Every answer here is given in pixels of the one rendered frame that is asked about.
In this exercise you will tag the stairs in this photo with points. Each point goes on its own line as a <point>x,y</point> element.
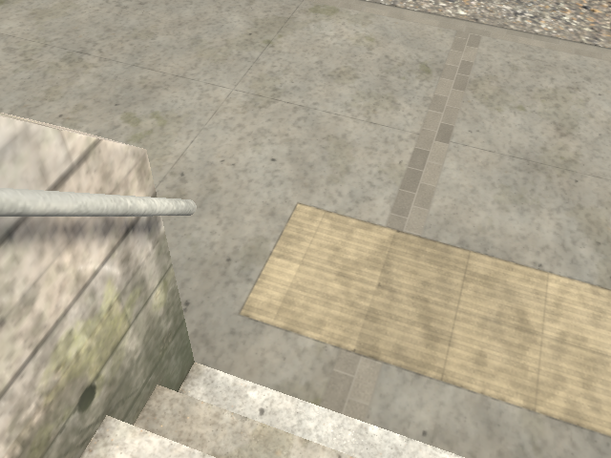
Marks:
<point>218,415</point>

